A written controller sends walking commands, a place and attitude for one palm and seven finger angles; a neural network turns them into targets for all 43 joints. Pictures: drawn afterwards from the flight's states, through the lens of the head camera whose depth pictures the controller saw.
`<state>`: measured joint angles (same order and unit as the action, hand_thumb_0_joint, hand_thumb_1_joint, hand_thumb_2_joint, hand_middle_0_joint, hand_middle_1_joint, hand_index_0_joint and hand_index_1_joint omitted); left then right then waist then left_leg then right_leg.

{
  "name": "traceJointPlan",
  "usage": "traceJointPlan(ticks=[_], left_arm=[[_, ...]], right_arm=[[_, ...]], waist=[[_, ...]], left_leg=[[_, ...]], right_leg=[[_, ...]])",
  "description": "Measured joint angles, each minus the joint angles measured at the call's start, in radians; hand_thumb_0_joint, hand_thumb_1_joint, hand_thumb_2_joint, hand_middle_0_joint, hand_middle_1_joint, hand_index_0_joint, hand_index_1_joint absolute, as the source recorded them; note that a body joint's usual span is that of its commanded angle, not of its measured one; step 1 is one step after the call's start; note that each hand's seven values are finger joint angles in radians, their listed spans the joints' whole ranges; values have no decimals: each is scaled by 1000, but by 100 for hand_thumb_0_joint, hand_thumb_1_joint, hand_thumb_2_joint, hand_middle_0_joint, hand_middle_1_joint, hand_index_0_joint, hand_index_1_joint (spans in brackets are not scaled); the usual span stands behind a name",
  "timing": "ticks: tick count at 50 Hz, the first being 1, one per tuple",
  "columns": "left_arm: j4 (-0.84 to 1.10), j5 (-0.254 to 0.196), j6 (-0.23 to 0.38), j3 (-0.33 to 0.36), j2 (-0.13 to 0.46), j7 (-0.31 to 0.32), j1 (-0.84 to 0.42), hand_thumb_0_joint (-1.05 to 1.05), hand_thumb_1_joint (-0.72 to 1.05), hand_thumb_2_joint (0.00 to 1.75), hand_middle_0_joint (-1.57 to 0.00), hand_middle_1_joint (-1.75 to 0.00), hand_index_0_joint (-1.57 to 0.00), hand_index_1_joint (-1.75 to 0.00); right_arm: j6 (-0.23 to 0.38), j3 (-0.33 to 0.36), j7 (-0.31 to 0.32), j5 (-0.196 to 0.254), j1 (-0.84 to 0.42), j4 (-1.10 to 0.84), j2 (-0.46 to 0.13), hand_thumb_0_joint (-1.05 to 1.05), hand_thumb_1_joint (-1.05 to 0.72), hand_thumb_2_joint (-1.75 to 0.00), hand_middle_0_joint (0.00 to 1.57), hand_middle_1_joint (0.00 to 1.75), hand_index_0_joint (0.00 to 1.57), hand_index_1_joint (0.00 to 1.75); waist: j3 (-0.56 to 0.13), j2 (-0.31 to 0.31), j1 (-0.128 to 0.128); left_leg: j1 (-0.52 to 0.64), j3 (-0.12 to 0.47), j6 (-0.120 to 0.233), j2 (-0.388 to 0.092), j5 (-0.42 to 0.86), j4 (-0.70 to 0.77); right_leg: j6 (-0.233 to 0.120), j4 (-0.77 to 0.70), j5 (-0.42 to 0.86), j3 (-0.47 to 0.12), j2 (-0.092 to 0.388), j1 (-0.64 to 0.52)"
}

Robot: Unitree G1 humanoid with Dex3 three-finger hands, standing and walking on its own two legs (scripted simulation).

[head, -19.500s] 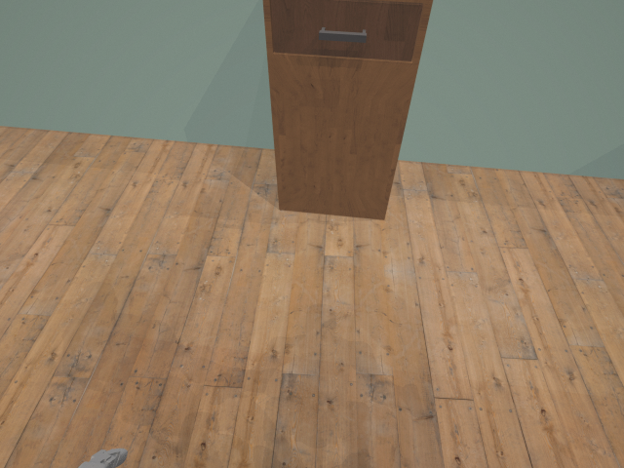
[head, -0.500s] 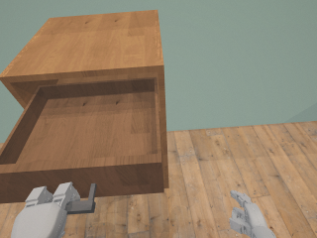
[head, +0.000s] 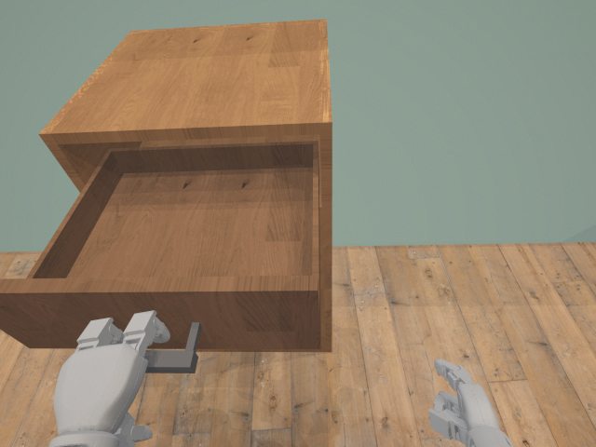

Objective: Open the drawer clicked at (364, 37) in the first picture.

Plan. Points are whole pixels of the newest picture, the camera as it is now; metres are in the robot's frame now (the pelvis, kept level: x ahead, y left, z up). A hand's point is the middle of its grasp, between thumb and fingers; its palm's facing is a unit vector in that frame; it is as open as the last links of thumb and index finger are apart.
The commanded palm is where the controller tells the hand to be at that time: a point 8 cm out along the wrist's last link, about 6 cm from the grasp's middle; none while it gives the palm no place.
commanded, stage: lift the hand off the handle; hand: left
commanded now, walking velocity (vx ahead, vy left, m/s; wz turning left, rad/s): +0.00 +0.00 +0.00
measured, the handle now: (143, 345) +0.21 +0.24 +0.05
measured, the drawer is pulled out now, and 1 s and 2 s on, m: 0.29 0.27 0.27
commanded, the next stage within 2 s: draw the hand back to the body in 1.70 s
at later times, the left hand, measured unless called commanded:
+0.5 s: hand (136, 375) +0.18 +0.24 +0.03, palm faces +0.05 -0.10 -0.99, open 13.5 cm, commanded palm +0.15 +0.24 +0.10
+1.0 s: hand (114, 348) +0.18 +0.24 +0.10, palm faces +0.12 -0.12 -0.98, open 13.5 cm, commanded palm +0.14 +0.23 +0.17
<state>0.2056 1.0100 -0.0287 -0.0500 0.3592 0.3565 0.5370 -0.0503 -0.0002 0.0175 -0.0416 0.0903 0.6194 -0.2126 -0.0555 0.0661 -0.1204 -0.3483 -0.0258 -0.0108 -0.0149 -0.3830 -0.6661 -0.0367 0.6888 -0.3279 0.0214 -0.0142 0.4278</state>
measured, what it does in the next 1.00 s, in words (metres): stands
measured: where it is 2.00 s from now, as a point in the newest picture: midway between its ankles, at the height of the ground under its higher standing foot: outside the picture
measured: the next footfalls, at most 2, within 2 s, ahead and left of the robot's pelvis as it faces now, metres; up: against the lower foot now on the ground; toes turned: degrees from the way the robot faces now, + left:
none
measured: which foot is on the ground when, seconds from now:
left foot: down 0.00-1.00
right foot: down 0.00-1.00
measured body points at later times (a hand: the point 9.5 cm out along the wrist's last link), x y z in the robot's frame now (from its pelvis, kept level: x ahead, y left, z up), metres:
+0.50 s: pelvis +0.00 +0.00 +0.00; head +0.02 -0.03 +0.45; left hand +0.17 +0.24 +0.08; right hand +0.22 -0.20 -0.10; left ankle -0.03 +0.13 -0.72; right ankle +0.02 -0.10 -0.72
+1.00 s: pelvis +0.01 +0.01 +0.02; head +0.00 -0.03 +0.46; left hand +0.17 +0.24 +0.16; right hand +0.25 -0.18 -0.07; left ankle -0.03 +0.13 -0.72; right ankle +0.02 -0.10 -0.72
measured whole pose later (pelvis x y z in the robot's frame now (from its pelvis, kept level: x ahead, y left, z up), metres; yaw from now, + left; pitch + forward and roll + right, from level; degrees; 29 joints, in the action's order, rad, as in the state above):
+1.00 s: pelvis +0.01 +0.01 +0.02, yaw +0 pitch -1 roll +0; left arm 0.43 0.96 -0.15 -0.08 0.40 0.19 0.49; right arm -0.08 -0.02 0.00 -0.02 0.08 0.61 -0.25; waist -0.02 0.11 -0.14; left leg -0.17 -0.02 0.00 -0.01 -0.32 -0.50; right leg -0.02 0.51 -0.26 0.03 -0.01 0.24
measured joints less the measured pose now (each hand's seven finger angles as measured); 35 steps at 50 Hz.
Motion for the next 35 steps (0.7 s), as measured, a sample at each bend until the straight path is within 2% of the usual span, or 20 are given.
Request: traceJointPlan(ticks=[8, 14, 20, 26, 30, 35], left_arm=[[8, 5, 14, 6, -6, 11, 19, 0, -44, 33, -33, -122, -34, -121], [-13, 26, 9, -9, -13, 28, -16, 0, -48, 31, -33, -121, -34, -122], [-41, 23, -10, -23, -14, 31, -60, 0, -49, 30, -34, -121, -36, -125], [-53, 10, -40, -29, -3, -12, -101, 0, -49, 30, -34, -121, -37, -125], [-9, -12, -52, -20, 5, -41, -84, 0, -49, 30, -33, -121, -39, -125], [61, -30, -61, -6, 19, -62, -60, 0, -49, 30, -33, -120, -39, -124]], right_arm=[[3, 10, -9, -4, -3, -4, -15, 1, -91, -89, 20, 30, 20, 30], [1, 22, -4, -8, 5, 4, -22, 1, -91, -89, 20, 30, 20, 30], [-4, 16, 7, -1, 6, 19, -11, 1, -91, -89, 20, 30, 20, 30], [-7, 3, 16, 6, 1, 26, 3, 1, -91, -89, 20, 30, 20, 30], [-3, -2, 15, 8, 3, 17, 4, 1, -91, -89, 20, 30, 20, 30], [-4, -2, 10, 11, 5, 12, -10, 1, -91, -89, 20, 30, 20, 30]], waist=[[0, -8, 0], [1, -10, -7], [0, -7, -6], [6, -1, -1], [10, 8, 6], [17, 18, 1]], left_leg=[[-3, 0, 0, -1, 4, 6], [-23, 6, 2, 3, -1, -12], [-24, 7, 3, 7, -2, -15], [2, 6, 3, 6, 8, 7], [32, 3, 4, 4, 15, 32], [70, 3, 6, 4, 28, 68]], right_leg=[[0, -8, 5, 0, -1, 2], [1, 6, 0, 5, 4, 18], [3, 12, -3, 6, 7, 19], [2, -9, 6, 4, 5, -5], [4, -35, 15, 1, 3, -36], [7, -74, 30, 1, 2, -75]])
